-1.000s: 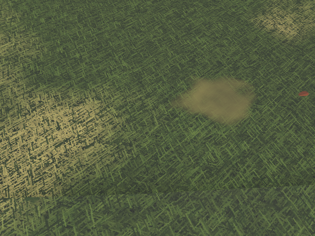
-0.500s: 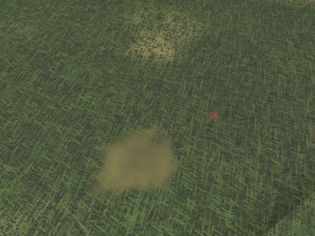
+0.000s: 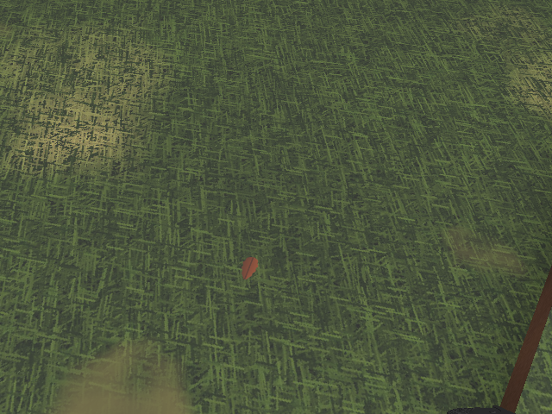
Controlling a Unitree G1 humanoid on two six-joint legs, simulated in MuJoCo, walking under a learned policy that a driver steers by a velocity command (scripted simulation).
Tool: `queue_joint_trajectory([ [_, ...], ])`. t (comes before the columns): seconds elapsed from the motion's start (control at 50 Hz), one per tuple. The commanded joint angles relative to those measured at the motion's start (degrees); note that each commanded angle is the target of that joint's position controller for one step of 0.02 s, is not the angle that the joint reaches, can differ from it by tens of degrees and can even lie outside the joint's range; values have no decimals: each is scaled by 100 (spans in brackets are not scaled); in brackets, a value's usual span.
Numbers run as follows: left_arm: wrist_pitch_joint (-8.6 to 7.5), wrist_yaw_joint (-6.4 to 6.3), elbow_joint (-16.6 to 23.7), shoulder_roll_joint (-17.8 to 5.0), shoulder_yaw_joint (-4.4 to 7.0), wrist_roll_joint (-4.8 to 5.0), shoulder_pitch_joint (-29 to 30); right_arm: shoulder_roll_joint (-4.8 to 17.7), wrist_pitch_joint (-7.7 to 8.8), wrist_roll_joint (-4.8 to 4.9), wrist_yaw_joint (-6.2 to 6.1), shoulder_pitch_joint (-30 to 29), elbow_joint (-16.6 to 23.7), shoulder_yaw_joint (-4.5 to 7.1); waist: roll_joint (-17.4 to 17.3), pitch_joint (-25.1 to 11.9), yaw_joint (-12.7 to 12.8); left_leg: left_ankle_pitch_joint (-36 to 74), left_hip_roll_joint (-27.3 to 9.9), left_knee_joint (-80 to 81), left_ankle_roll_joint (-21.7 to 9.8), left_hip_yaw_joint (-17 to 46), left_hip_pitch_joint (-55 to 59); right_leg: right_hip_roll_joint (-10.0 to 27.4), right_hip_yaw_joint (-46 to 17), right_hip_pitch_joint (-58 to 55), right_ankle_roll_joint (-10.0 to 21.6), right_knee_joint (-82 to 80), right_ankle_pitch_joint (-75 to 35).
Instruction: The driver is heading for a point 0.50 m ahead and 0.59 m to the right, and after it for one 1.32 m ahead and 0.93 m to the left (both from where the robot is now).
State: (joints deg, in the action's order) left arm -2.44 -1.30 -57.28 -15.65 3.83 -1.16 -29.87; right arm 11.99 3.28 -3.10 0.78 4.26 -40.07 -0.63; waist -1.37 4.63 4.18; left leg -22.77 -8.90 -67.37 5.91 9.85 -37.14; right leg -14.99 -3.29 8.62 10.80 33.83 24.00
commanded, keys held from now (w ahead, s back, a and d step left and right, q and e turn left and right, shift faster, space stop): w+e+shift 0.14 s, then q+shift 0.86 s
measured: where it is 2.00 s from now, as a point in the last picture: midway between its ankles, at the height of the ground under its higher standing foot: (264, 374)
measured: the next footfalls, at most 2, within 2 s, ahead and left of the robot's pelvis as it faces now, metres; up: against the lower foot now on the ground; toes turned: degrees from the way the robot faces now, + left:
left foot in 0.14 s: +0.39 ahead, +0.20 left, +0.00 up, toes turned -12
right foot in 0.48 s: +0.56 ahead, -0.09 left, +0.00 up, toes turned -1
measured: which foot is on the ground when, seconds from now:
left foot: up 0.00-0.12, down 0.14-0.48, up 0.50-0.88, down 0.90-1.00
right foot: down 0.00-0.12, up 0.14-0.46, down 0.48-0.90, up 0.92-1.00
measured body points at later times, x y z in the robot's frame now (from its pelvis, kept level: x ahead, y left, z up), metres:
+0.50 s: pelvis +0.40 +0.03 +0.01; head +0.43 +0.00 +0.46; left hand +0.71 +0.20 -0.02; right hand +0.32 -0.25 -0.12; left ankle +0.35 +0.20 -0.71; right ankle +0.52 -0.09 -0.71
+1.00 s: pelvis +0.50 +0.07 +0.02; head +0.55 +0.10 +0.46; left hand +0.55 +0.40 -0.09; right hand +0.76 -0.15 -0.06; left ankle +0.51 +0.17 -0.71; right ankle +0.51 -0.10 -0.64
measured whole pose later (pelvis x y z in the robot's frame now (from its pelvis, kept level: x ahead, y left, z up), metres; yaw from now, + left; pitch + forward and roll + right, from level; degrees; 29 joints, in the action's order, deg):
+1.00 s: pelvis +0.50 +0.07 +0.02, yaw +21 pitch +3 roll -2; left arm 0.0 -1.3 -45.1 -18.4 5.3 -0.1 -3.6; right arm 19.3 -1.3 -0.1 1.1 10.0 -33.7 5.3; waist -0.1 3.7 -0.1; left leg -13.5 0.2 -34.9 -2.4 0.6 -24.3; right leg 3.1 1.9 26.8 -2.9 61.1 28.9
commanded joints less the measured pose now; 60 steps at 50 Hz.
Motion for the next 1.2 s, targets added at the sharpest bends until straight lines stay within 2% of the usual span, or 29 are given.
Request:
queue_joint_trajectory([
  [0.02,-386,-20,956,-1091,239,17,1271,873,44,161,20,26,432,179,-82,179,-667,1807,29,1704,20,-446,1310,1838,-2527,2148,914,-1929,-1867],
  [0.08,-337,189,881,-1132,301,157,988,873,88,277,7,73,423,219,127,-18,-436,2590,687,2745,-252,-1084,2923,1293,-1826,2135,386,-1286,-2963],
  [0.1,-315,217,836,-1269,353,158,874,988,86,234,-54,687,272,297,151,-453,-689,2270,958,2912,-300,-1086,3597,1146,-1739,1754,229,-463,-3719],
  [0.12,-313,236,849,-1417,382,115,1042,1214,80,236,-137,1711,43,436,54,-1041,-1366,1766,1118,2998,-317,-1177,4530,942,-1511,1584,50,978,-4363],
  [0.14,-368,230,947,-1214,318,80,1402,1555,67,172,-217,3076,-261,619,49,-1647,-2183,910,814,2944,-388,-981,5604,795,-1346,1956,-89,2849,-4403],
  [0.16,-428,182,1254,-27,34,63,1609,1936,118,-60,-262,3722,-426,663,-1432,-1886,-2087,8,-1000,3912,-733,1415,5729,192,-860,2771,-250,5460,461],
  [0.18,-461,152,1542,-188,-5,156,586,2012,130,-42,-194,2539,-253,647,-2376,-1987,-785,-115,-1641,5373,-1335,4733,5404,310,-803,3561,-255,5504,288],
  [0.22,-222,144,1069,-272,-35,-90,709,976,141,14,-57,1400,-148,522,-601,-498,-581,717,-1141,4841,-1861,3107,3647,1040,-458,3418,-478,5188,-161],
  [0.26,-140,231,1369,-69,-69,-207,1480,647,161,98,-11,1655,-558,388,-111,-319,-551,3231,-559,4828,-1702,1589,2817,1156,-440,2887,-588,4413,4],
  [0.28,-147,166,1483,-120,-58,452,1462,800,351,372,-7,1164,-473,451,-1130,-419,-305,4172,-585,4781,-1795,1328,2856,1523,-459,2885,-660,4200,129],
  [0.3,-161,145,1575,-281,-93,363,1725,745,419,492,-7,1092,-495,428,-965,-426,-342,4717,-502,4819,-1772,1181,2854,1668,-343,2924,-763,3538,228],
  [0.34,-254,176,1776,-163,-186,135,2397,1068,344,444,-109,1082,-523,528,-300,-537,-354,5027,-202,4863,-1659,608,2427,1592,-52,2305,-940,1691,-433],
  [0.4,-274,260,1768,-302,-194,155,2640,1728,208,536,-228,1061,-377,739,-468,-925,-262,3983,45,5007,-1435,343,1861,1193,45,590,-1079,19,-2476],
  [0.46,-139,116,1639,-712,-21,16,2396,1411,193,570,-247,1057,-248,698,-282,-1016,5,3225,435,4233,-944,290,1595,1392,-126,-506,-911,-637,-3332],
  [0.48,-127,28,1595,-909,48,-75,2057,1171,191,533,-235,1088,-170,645,-59,-1195,156,2607,801,3359,-702,109,1230,1794,-313,-1094,-763,-692,-4044],
  [0.5,-84,-68,1602,-1272,93,-199,1593,699,167,436,-210,1486,-31,498,1209,-1921,124,-537,1231,1418,-372,-390,398,3406,-1566,-2131,-190,-494,-6368],
  [0.52,26,-10,1699,-1136,45,-190,1700,772,118,560,-211,2528,-67,494,2026,-2856,-239,-1902,1120,70,-291,-291,91,4381,-2549,-2347,586,-476,-6492],
  [0.56,86,17,1785,-679,-27,86,2252,1243,-124,545,-284,2148,-59,652,1185,-1948,-311,-1205,672,-714,-125,-593,-570,3750,-1835,-1512,474,-912,-4498],
  [0.62,86,-43,1763,-579,-26,-2,2920,1185,-454,466,-409,1893,57,754,907,-1157,-664,-483,374,-723,46,-747,-141,3277,-853,-17,270,-1475,-3671],
  [0.74,87,-239,1639,-690,116,64,3042,779,-519,462,-210,1112,584,639,713,-1181,-642,731,195,1101,-100,-913,413,3317,302,89,252,-1718,-3525],
  [0.88,108,-29,1493,-954,291,333,2790,1150,-684,436,103,895,772,784,616,-1070,-723,1340,622,3460,-793,-1509,1944,3340,1208,46,-538,-672,-2711],
  [0.9,124,29,1340,-786,275,309,2410,1367,-669,382,40,1142,698,884,99,-1046,-756,2043,721,3941,-1014,-1272,2505,3004,1456,352,-856,147,-2087],
  [0.92,140,75,1456,-657,256,88,2180,2278,-630,332,-76,1379,772,1116,-1789,-924,-614,5017,-568,4235,-1613,665,3513,2279,1870,1973,-1404,2054,309],
  [0.94,141,47,1765,-617,202,-74,2550,2464,-483,152,-34,1249,988,1078,-2052,-1458,-633,4661,-1237,4452,-2661,2325,3962,1537,758,3295,-1595,3327,1574],
  [0.96,146,24,1817,-853,260,24,3012,2205,-359,162,48,1307,1000,1039,-1130,-1648,-942,4130,-1078,4630,-2613,2026,3988,1534,101,3472,-1445,3797,1281],
  [0.98,134,-10,1873,-793,253,135,3101,2096,-279,249,21,1161,955,1003,-827,-1443,-764,3698,-790,4627,-2329,1662,3779,1578,-91,3540,-1285,3662,765],
  [1.0,140,-65,1739,-790,259,101,2925,1891,-292,379,-39,858,1001,958,-505,-1298,-566,3349,-548,4590,-2054,1370,3559,1671,-191,3496,-1249,3373,358],
  [1.1,127,-17,1552,-597,186,117,2740,1713,-481,393,-282,424,1268,916,-501,-1423,-360,3063,-79,4506,-1818,1196,2823,1289,-289,2501,-1399,1698,-417],
  [1.2,129,74,1518,-662,178,158,2752,1775,-582,426,-311,365,1345,958,-820,-1345,-443,2143,109,4511,-1711,1795,2406,1057,-431,1806,-1436,606,-680],
])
